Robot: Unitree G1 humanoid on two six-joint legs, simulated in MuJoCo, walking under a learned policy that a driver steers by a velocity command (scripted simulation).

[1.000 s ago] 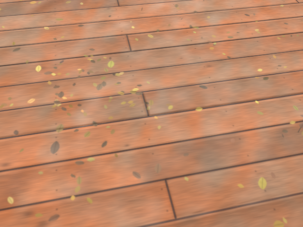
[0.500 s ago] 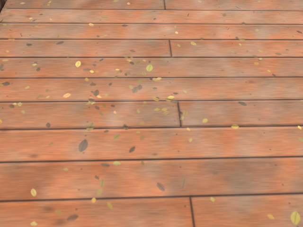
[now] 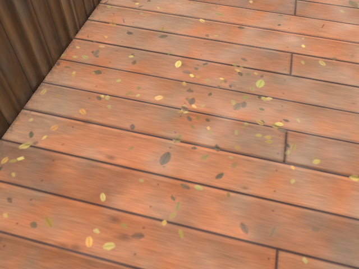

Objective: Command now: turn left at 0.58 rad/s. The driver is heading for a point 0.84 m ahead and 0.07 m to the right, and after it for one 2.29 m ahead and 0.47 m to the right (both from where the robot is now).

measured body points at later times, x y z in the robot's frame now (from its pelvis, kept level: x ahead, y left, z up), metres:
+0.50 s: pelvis +0.10 +0.05 -0.01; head +0.12 +0.06 +0.44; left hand +0.06 +0.33 -0.15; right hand +0.32 -0.18 -0.09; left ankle +0.12 +0.16 -0.74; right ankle +0.01 -0.12 -0.72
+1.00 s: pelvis +0.36 +0.06 -0.03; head +0.41 +0.07 +0.42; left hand +0.55 +0.33 -0.11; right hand +0.38 -0.22 -0.16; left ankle +0.13 +0.16 -0.71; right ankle +0.49 +0.00 -0.74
